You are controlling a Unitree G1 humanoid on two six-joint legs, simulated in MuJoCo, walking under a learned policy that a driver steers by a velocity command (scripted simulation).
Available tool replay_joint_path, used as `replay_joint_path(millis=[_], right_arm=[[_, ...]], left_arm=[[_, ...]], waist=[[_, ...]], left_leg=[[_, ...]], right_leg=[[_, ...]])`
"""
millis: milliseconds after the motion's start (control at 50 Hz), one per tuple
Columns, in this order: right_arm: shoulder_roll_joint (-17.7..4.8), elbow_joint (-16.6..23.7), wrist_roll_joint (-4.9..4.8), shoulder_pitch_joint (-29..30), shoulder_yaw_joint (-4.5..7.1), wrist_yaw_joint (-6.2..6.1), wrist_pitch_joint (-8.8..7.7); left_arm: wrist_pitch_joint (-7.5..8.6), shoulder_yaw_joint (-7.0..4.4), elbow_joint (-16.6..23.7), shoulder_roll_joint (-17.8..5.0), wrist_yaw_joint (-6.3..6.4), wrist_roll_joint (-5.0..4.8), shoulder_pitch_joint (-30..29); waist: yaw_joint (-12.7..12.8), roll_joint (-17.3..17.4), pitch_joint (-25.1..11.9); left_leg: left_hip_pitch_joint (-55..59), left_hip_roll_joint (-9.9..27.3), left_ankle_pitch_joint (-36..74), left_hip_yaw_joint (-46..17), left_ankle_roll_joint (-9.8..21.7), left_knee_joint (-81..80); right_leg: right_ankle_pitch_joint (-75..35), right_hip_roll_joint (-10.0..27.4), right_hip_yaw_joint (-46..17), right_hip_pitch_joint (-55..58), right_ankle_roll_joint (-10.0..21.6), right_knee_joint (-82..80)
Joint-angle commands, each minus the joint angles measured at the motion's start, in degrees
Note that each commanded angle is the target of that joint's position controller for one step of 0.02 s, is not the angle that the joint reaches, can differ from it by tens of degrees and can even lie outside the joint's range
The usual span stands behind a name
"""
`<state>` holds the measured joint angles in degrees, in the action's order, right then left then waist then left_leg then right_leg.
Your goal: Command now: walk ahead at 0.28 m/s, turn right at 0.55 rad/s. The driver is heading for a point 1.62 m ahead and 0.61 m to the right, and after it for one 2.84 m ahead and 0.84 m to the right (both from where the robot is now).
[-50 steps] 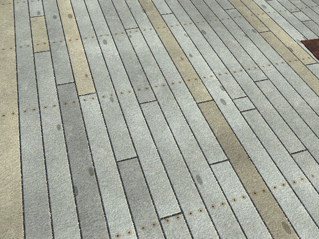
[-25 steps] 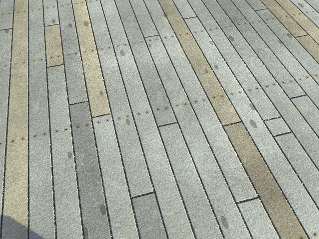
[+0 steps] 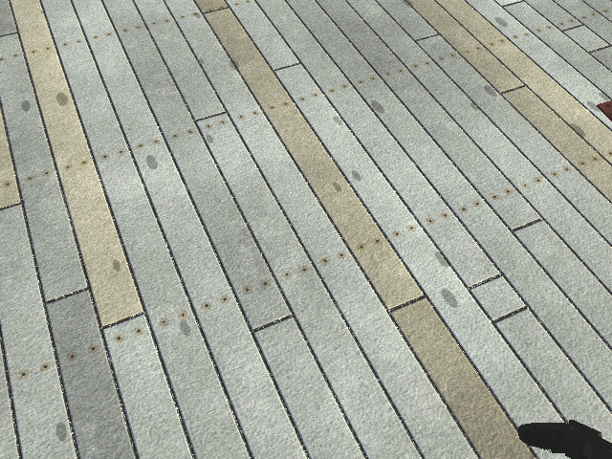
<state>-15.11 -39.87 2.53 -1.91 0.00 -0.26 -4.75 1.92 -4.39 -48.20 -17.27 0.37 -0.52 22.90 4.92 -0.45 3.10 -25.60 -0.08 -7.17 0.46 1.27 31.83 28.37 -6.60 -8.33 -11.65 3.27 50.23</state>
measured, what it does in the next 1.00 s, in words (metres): walks ahead, turning right: right foot, then left foot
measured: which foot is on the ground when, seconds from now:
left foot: down 0.00-0.44, up 0.46-0.88, down 0.90-1.00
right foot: up 0.00-0.42, down 0.44-0.90, up 0.92-1.00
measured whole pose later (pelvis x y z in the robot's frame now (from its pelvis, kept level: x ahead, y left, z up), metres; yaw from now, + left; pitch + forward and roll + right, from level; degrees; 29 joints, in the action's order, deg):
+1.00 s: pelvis +0.12 +0.01 +0.01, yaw -33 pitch +0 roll -1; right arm -14.7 -40.5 1.3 -12.4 1.6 -1.6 1.3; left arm -3.1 -4.3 -41.1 -17.3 -0.4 1.2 12.1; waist 0.4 -2.7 2.5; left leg -13.8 -1.7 -13.7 -0.8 2.0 27.3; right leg 24.1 -9.1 -9.5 -24.3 0.7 48.5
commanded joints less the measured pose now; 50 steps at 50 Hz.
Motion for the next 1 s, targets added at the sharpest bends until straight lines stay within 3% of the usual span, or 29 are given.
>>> replay_joint_path(millis=[20,40,80,120,200,280,380,400,420,440,460,480,500,520,560,620,720,780,840,880,900,920,940,960,980,1000], right_arm=[[-6.0,0.8,-1.14,-12.6,2.46,-0.54,0.73],[-4.3,0.8,-0.87,-10.8,1.85,-0.55,0.86],[-5.1,0.1,-1.15,-10.6,2.04,-0.76,0.63],[-6.0,-0.2,-1.35,-11.2,2.5,-0.64,0.24],[-6.6,-0.7,-1.47,-11.2,2.98,-1.1,0.97],[-7.6,-1.1,-1.43,-11.6,3.59,-1.0,1.88],[-10.3,-1.7,-1.66,-14.0,5.01,-0.59,3.67],[-10.4,-1.8,-1.97,-13.8,5.18,-0.76,4.26],[-10.1,-2.5,-1.89,-15.5,5.26,-0.8,4.79],[-8.1,-1.6,-1.32,-18.5,4.81,-0.63,5.2],[-4.2,2.4,-1.19,-17.2,3.57,-0.63,5.98],[-6.9,2.2,-0.67,-13.4,4.01,-0.98,6.96],[-6.5,2.5,-1.47,-11.9,4.06,-0.93,7.16],[-6.2,1.9,-1.81,-11.3,4.05,-0.98,6.84],[-7.4,1.0,-0.57,-12.9,4.51,-0.85,6.86],[-6.0,0.9,-0.98,-13.2,4.27,-0.49,7.47],[-5.3,2.8,-1.23,-8.9,3.82,-0.7,7.72],[-5.3,3.4,-1.66,-8.1,3.63,-0.92,7.22],[-5.3,3.0,-2.3,-10.9,3.48,-1.39,6.56],[-4.6,1.9,-2.05,-14.7,3.29,-2.03,5.84],[-7.4,2.2,-1.32,-14.5,3.78,-2.52,5.42],[-12.9,3.8,-0.48,-11.4,4.68,-2.45,5.35],[-13.1,3.5,-0.34,-10.6,5.09,-1.81,5.46],[-9.6,3.6,-0.88,-9.6,4.06,-1.39,5.27],[-7.3,3.7,-1.33,-6.8,3.41,-1.16,5.08],[-6.6,3.8,-1.36,-5.1,3.21,-1.18,4.96]], left_arm=[[-0.89,-1.12,3.6,-5.6,0.37,1.23,2.8],[-1.42,-1.09,4.0,-4.5,-0.14,1.29,1.1],[-2.99,-1.08,4.6,-3.6,-1.36,2.19,0.0],[-3.75,-1.11,5.6,-3.4,-1.99,1.83,-0.8],[-4.72,-0.55,8.4,-2.5,-2.69,2.11,-6.7],[-4.87,0.52,10.9,-1.0,-3.54,2.05,-11.6],[-4.51,0.24,13.5,-2.3,-3.27,1.84,-14.6],[-4.05,0.15,13.4,-2.2,-3.12,2.06,-13.5],[-3.23,-0.11,12.6,-2.8,-2.56,2.65,-10.8],[-2.39,-1.56,12.3,-8.6,-1.6,3.25,-7.1],[-2.64,-3.22,13.6,-15.8,-1.26,1.82,-6.1],[-3.04,-3.62,12.1,-14.0,-1.04,0.16,-1.3],[-3.42,-2.57,11.7,-11.3,-0.59,0.4,-3.9],[-3.89,-1.72,12.0,-8.5,-0.18,0.75,-8.4],[-4.14,-0.86,13.2,-5.8,0.15,0.68,-13.5],[-3.52,-1.41,12.4,-7.4,-0.54,0.95,-11.3],[-3.95,-2.09,11.8,-8.6,-0.79,1.53,-9.0],[-4.28,-2.45,11.9,-9.1,-1.15,1.91,-9.1],[-4.46,-2.39,11.9,-8.7,-1.38,1.94,-10.7],[-4.57,-1.93,11.6,-7.6,-1.04,1.1,-12.2],[-4.34,-1.26,11.6,-5.4,-0.68,0.71,-10.9],[-4.04,-0.49,12.7,-2.5,-0.53,0.15,-10.0],[-4.11,-1.55,12.0,-6.5,-0.17,2.15,-10.4],[-4.19,-2.03,11.0,-7.3,-0.24,2.37,-9.4],[-4.36,-1.95,9.7,-6.6,-0.5,1.97,-8.1],[-4.58,-1.79,8.9,-6.0,-0.75,1.78,-7.2]], waist=[[-5.4,3.2,-11.3],[-4.5,3.7,-8.9],[-3.7,8.1,-6.4],[-3.0,8.0,-7.7],[-3.2,7.8,-6.0],[-4.4,8.6,-5.5],[-6.3,9.5,-5.3],[-5.4,8.3,-5.6],[-4.1,4.1,-7.4],[-3.4,-8.3,-10.2],[-3.6,-17.2,-10.3],[0.5,-9.2,-13.1],[-1.5,-7.7,-8.9],[-3.6,-6.0,-5.0],[-5.9,-7.0,-5.0],[-5.7,-4.3,-7.6],[-3.5,-6.5,-6.2],[-3.2,-6.7,-6.3],[-4.3,-7.6,-7.2],[-6.8,-6.5,-7.0],[-6.1,-1.3,-6.5],[-4.6,11.7,-5.4],[-5.5,12.1,-3.5],[-4.0,7.4,-2.8],[-2.4,5.5,-1.9],[-1.7,7.0,-2.1]], left_leg=[[27.8,22.5,28.7,-21.8,9.5,-8.5],[23.8,19.5,30.7,-15.3,7.8,-10.2],[18.9,16.4,34.7,-8.4,7.4,-12.2],[18.5,16.5,38.3,-5.5,8.6,-12.8],[18.1,16.8,32.9,-0.2,9.6,-14.7],[15.9,16.0,27.1,5.3,8.5,-13.6],[18.6,18.3,22.0,5.9,6.7,-7.2],[18.3,17.8,19.4,6.9,5.5,-3.5],[16.3,15.8,14.2,8.8,3.1,3.6],[7.4,11.4,-1.8,11.6,-0.4,17.7],[-8.4,0.5,-33.3,9.3,-3.8,28.6],[-9.0,1.4,-32.5,0.8,-4.1,35.6],[-10.1,2.3,-27.6,-0.9,-4.0,36.8],[-9.3,3.3,-22.3,-1.9,-3.8,33.6],[-5.8,2.6,-17.0,-1.3,-3.8,30.6],[-3.9,1.1,-16.3,-1.6,-3.9,27.8],[-3.2,-0.1,-15.8,-2.8,-3.5,18.6],[0.6,-1.8,-16.6,-2.9,-2.8,13.5],[7.1,-3.1,-16.6,-2.3,-1.4,5.8],[16.1,-2.9,-8.9,-1.7,0.0,-8.2],[19.5,3.7,-10.6,-8.1,1.4,-14.7],[20.6,17.2,-11.0,-24.6,6.7,-20.5],[13.2,21.9,-2.8,-28.1,12.1,-19.6],[10.7,19.9,1.6,-24.9,13.0,-18.5],[9.7,16.3,4.3,-19.5,11.6,-17.5],[11.0,13.3,7.4,-15.5,10.0,-16.5]], right_leg=[[0.9,4.3,3.3,-21.1,-0.8,21.2],[-1.4,6.0,3.9,-20.3,-1.5,19.3],[-4.6,6.5,5.4,-18.7,-2.8,18.5],[-6.9,5.8,5.7,-18.4,-3.4,18.5],[-12.2,7.3,7.2,-21.2,-4.1,11.5],[-16.1,8.0,10.1,-14.8,-3.3,-1.0],[-10.0,6.5,12.8,-9.7,-0.8,-12.4],[-11.5,5.9,13.1,-6.7,0.0,-17.5],[-17.2,5.3,11.5,-0.9,1.0,-24.2],[-29.9,15.9,-3.3,8.0,3.6,-29.0],[-51.4,30.0,-23.8,12.3,14.2,-29.7],[-51.0,29.0,-21.2,12.5,18.1,-29.5],[-47.5,25.7,-15.9,9.0,16.9,-29.6],[-41.9,21.2,-11.4,4.5,13.7,-30.9],[-40.5,16.1,-7.5,1.6,10.4,-31.2],[-40.3,15.7,-8.5,1.9,10.5,-30.8],[-24.1,15.1,-14.5,0.7,10.6,-32.2],[-23.5,14.5,-17.5,-0.9,10.1,-31.2],[-27.4,13.9,-19.5,-1.7,8.3,-29.7],[-24.6,11.3,-18.8,-5.5,4.7,-27.1],[-16.5,8.0,-15.9,-9.4,1.5,-23.0],[-4.5,-1.3,-4.8,-17.4,-1.6,-13.1],[3.6,-3.0,0.1,-16.0,-2.4,-1.2],[2.1,-1.5,-1.6,-14.0,-2.6,5.0],[-1.1,-1.1,-1.6,-12.7,-3.0,8.0],[-3.3,-1.0,-1.1,-12.6,-3.5,9.6]])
